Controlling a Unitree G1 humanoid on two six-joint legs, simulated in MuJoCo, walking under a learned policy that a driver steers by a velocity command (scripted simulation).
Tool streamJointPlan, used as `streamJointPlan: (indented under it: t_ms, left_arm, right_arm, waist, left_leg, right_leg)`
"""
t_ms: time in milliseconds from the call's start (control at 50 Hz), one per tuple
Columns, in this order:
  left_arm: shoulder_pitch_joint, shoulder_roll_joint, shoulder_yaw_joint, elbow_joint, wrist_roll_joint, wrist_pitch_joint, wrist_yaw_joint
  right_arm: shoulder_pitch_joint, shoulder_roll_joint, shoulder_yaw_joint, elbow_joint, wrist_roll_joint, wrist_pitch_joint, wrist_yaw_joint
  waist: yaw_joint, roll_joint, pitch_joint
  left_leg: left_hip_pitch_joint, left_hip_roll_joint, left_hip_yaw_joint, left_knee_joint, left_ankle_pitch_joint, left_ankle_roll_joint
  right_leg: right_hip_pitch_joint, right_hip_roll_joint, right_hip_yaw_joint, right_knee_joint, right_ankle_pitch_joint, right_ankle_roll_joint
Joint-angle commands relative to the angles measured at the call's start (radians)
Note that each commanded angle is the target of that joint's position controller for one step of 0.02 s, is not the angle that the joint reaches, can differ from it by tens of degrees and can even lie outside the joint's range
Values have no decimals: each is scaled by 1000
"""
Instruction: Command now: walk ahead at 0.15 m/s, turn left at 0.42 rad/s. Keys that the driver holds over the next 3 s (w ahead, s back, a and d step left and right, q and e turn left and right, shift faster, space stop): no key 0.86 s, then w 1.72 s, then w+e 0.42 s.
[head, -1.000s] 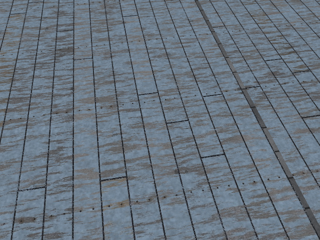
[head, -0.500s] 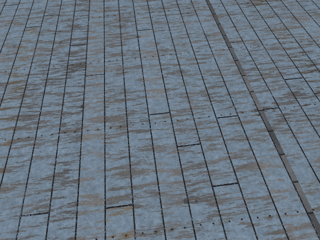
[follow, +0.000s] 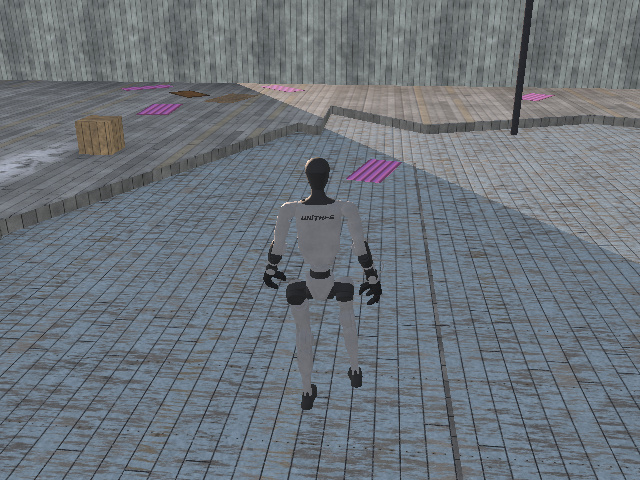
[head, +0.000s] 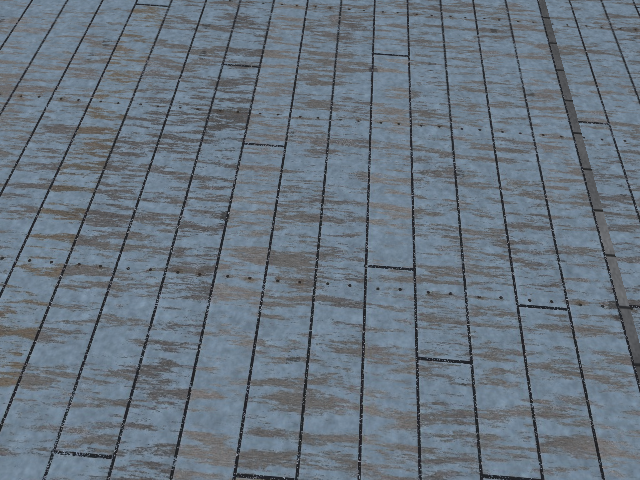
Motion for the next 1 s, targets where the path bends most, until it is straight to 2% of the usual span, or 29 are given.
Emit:
streamJointPlan:
  t_ms: [20,100,140,160,180,200,220,240,260,280,320,360,400,420,460,480,500,520,540,560,640,860,880,900,920,940,960,980,1000]
  left_arm:
    - [70,42,4,-33,-9,19,0]
    - [8,78,10,-63,-7,9,-24]
    - [60,85,17,-51,0,-10,-31]
    - [86,108,22,-47,13,-19,-29]
    - [106,163,28,-56,32,-18,-24]
    - [129,126,26,-44,41,0,-21]
    - [157,57,9,-46,20,8,-25]
    - [147,58,8,-51,5,14,-29]
    - [114,78,11,-59,-2,22,-31]
    - [69,89,13,-66,-7,29,-32]
    - [16,83,12,-63,4,45,-36]
    - [38,70,11,-45,7,54,-37]
    - [70,76,14,-28,-1,58,-34]
    - [67,78,14,-24,-7,60,-31]
    - [88,71,11,-9,-18,63,-28]
    - [109,64,8,2,-15,58,-30]
    - [117,55,6,-6,-4,50,-37]
    - [108,26,5,-8,0,45,-38]
    - [84,26,5,1,3,43,-37]
    - [83,25,8,9,-2,45,-34]
    - [123,32,17,54,-6,54,-27]
    - [146,25,28,153,-16,75,-17]
    - [164,14,26,171,-16,77,-16]
    - [164,14,29,181,-22,79,-16]
    - [145,17,30,178,-28,77,-16]
    - [102,13,28,159,-34,65,-20]
    - [63,14,26,139,-45,47,-26]
    - [30,13,24,123,-50,28,-33]
    - [20,19,26,117,-52,11,-41]
  right_arm:
    - [-15,-149,-35,-71,14,9,-29]
    - [6,-134,-28,-65,-1,28,-45]
    - [-23,-114,-18,-73,3,30,-49]
    - [0,-85,-7,-76,-3,25,-47]
    - [86,-48,4,-75,-22,15,-43]
    - [157,-53,7,-67,-7,13,-42]
    - [108,-129,-8,-68,-6,21,-41]
    - [43,-161,-23,-77,2,38,-42]
    - [24,-148,-27,-70,1,60,-48]
    - [21,-135,-27,-67,-4,79,-51]
    - [44,-72,-14,-48,0,92,-53]
    - [38,-38,-4,-36,-1,86,-54]
    - [23,-47,-7,-33,1,81,-55]
    - [28,-50,-9,-27,2,78,-54]
    - [31,-56,-13,-16,-6,74,-50]
    - [29,-83,-17,-23,-21,73,-50]
    - [29,-130,-26,-28,-26,73,-53]
    - [30,-122,-28,-2,-16,70,-46]
    - [8,-67,-13,-7,-18,60,-42]
    - [-4,-48,-7,-2,-25,49,-41]
    - [32,-63,-8,27,-13,16,-41]
    - [82,-35,-2,95,-7,19,-46]
    - [108,-30,-2,112,-5,21,-46]
    - [122,-51,-10,121,2,24,-46]
    - [135,-84,-20,121,10,25,-47]
    - [155,-114,-29,119,16,19,-46]
    - [149,-143,-38,113,21,9,-48]
    - [140,-148,-41,111,20,-6,-49]
    - [135,-132,-38,111,15,-19,-47]
  waist:
    - [27,130,-170]
    - [3,134,-152]
    - [45,138,-147]
    - [48,105,-162]
    - [-4,-50,-226]
    - [-15,-239,-276]
    - [26,-193,-272]
    - [46,-116,-238]
    - [36,-57,-207]
    - [23,-42,-166]
    - [-4,-75,-124]
    - [17,-120,-134]
    - [35,-134,-152]
    - [28,-129,-152]
    - [19,-113,-131]
    - [21,-87,-125]
    - [47,-4,-107]
    - [64,126,-79]
    - [55,139,-47]
    - [60,143,-31]
    - [54,95,-16]
    - [41,36,-26]
    - [38,46,-47]
    - [31,75,-26]
    - [16,121,17]
    - [-5,167,74]
    - [-14,204,130]
    - [-19,207,174]
    - [-16,197,182]
  left_leg:
    - [-3,230,-124,-32,495,126]
    - [79,285,-233,32,376,124]
    - [91,258,-257,105,304,90]
    - [53,202,-240,168,228,49]
    - [-52,103,-165,313,-51,5]
    - [-179,32,-81,434,-415,-49]
    - [-227,68,-68,553,-533,-87]
    - [-261,83,-61,647,-503,-110]
    - [-268,103,-53,697,-457,-134]
    - [-250,126,-48,690,-406,-147]
    - [-129,132,15,557,-341,-161]
    - [-59,124,54,424,-319,-164]
    - [-25,124,61,305,-255,-155]
    - [6,123,69,222,-189,-144]
    - [88,115,86,64,-69,-107]
    - [131,159,40,62,-30,-81]
    - [129,226,-21,69,-12,-43]
    - [4,229,-46,28,-184,-7]
    - [-74,225,-60,-24,-277,-8]
    - [-107,221,-57,-42,-301,-24]
    - [-87,191,-18,-2,-180,-56]
    - [-20,168,13,23,-32,-54]
    - [-5,164,15,5,-134,-47]
    - [-6,171,-8,-21,-292,-21]
    - [-4,215,-81,-70,-467,23]
    - [16,303,-206,-141,-610,77]
    - [36,400,-332,-207,-657,131]
    - [48,454,-403,-233,-604,165]
    - [104,474,-409,-225,-495,173]
  right_leg:
    - [203,56,-60,-153,130,20]
    - [214,56,-36,-272,64,-4]
    - [322,61,-51,-431,128,-51]
    - [443,1,-12,-494,326,-89]
    - [628,-157,126,-442,685,-174]
    - [719,-295,302,-459,728,-336]
    - [701,-330,392,-506,565,-377]
    - [674,-294,367,-518,415,-353]
    - [619,-257,318,-530,299,-317]
    - [540,-230,270,-556,213,-294]
    - [397,-130,127,-588,150,-248]
    - [394,-92,69,-585,129,-247]
    - [437,-104,87,-570,72,-259]
    - [439,-105,91,-559,31,-255]
    - [398,-82,84,-547,-72,-209]
    - [352,-70,78,-536,-147,-165]
    - [309,-19,26,-494,-205,-125]
    - [368,58,-79,-455,-181,-82]
    - [433,68,-98,-415,-111,-60]
    - [463,65,-95,-405,-66,-62]
    - [493,49,-74,-394,38,-82]
    - [532,42,-69,-385,151,-72]
    - [539,60,-90,-374,54,-73]
    - [501,97,-128,-331,-117,-74]
    - [415,126,-161,-270,-265,-75]
    - [302,128,-178,-200,-307,-80]
    - [201,99,-161,-131,-282,-99]
    - [131,59,-123,-83,-277,-118]
    - [69,29,-101,-56,-306,-132]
